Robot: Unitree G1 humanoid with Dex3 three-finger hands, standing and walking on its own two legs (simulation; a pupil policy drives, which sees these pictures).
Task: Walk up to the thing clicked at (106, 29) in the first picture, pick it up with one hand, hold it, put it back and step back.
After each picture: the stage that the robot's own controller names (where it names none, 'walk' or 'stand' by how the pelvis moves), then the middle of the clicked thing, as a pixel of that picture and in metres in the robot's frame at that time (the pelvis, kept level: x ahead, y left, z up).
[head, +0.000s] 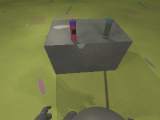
stand; (107, 29) +1.02 -0.17 +0.01
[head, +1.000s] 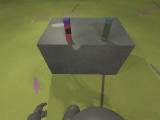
rise first; (106, 29) +0.91 -0.10 +0.04
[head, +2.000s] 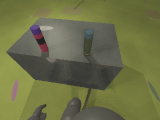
rise first; (87, 44) +0.60 +0.10 +0.03
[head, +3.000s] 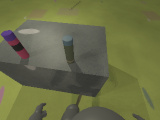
stand; (69, 51) +0.49 +0.20 +0.05
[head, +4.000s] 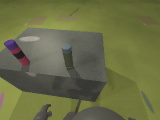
stand; (68, 57) +0.47 +0.20 +0.01
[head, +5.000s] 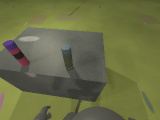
stand; (67, 58) +0.46 +0.21 +0.01
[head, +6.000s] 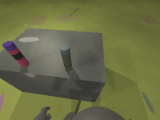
stand; (66, 58) +0.46 +0.22 +0.01
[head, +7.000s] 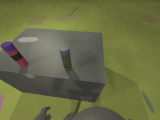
stand; (66, 59) +0.45 +0.22 +0.01
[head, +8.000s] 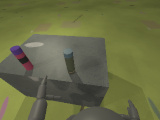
rise first; (69, 62) +0.44 +0.21 +0.01
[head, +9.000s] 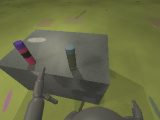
go down; (71, 58) +0.47 +0.21 +0.01
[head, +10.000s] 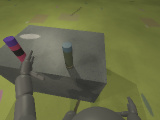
go down; (68, 57) +0.47 +0.19 +0.02
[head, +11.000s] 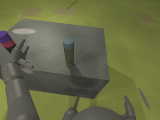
go down; (69, 53) +0.47 +0.18 +0.05
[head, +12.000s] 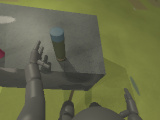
close in; (59, 47) +0.46 +0.20 +0.08
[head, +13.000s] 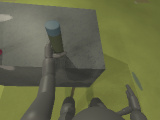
close; (56, 42) +0.48 +0.20 +0.10
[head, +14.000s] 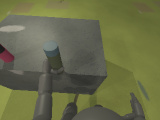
lift; (55, 60) +0.36 +0.22 +0.10
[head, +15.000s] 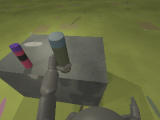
lift; (61, 55) +0.31 +0.18 +0.22
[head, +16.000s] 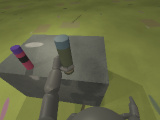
hold; (65, 57) +0.33 +0.16 +0.20
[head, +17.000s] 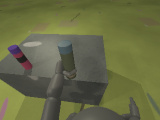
hold; (68, 62) +0.32 +0.15 +0.16
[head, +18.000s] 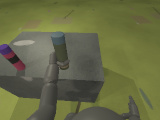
crouch; (61, 53) +0.39 +0.19 +0.16
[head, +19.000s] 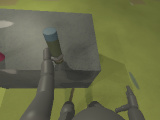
lower; (55, 48) +0.46 +0.20 +0.07
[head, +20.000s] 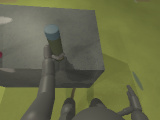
lower; (56, 46) +0.46 +0.20 +0.10
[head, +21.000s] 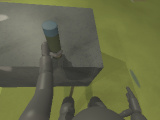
lower; (54, 43) +0.48 +0.20 +0.10
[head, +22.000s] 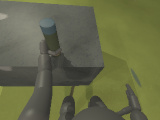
lower; (52, 41) +0.48 +0.21 +0.10
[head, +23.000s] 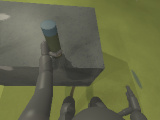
loosen; (53, 42) +0.48 +0.21 +0.10
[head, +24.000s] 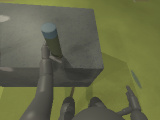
withdraw; (53, 44) +0.47 +0.20 +0.10
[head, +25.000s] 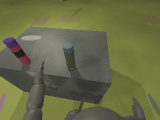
sink last; (69, 58) +0.44 +0.19 +0.06
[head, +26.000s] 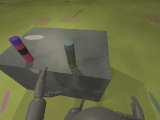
stand; (70, 55) +0.47 +0.20 +0.05
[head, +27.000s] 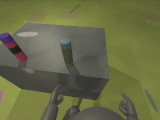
stand; (67, 54) +0.46 +0.20 +0.07
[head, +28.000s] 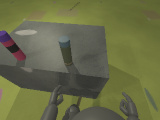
stand; (66, 52) +0.46 +0.21 +0.07
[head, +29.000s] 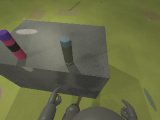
stand; (67, 52) +0.46 +0.20 +0.07
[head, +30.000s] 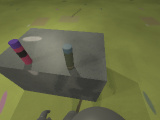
stand; (69, 58) +0.47 +0.20 +0.01
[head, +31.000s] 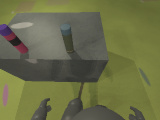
walk; (68, 40) +0.56 +0.21 +0.04
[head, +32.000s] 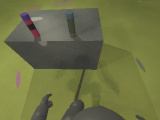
walk; (71, 25) +0.83 +0.25 +0.03
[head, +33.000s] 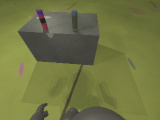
stand; (74, 21) +1.07 +0.27 +0.03
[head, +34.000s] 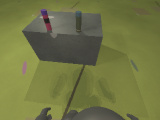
stand; (78, 22) +1.07 +0.23 +0.01
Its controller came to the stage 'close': yes
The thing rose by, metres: 0.20
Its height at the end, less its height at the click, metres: +0.00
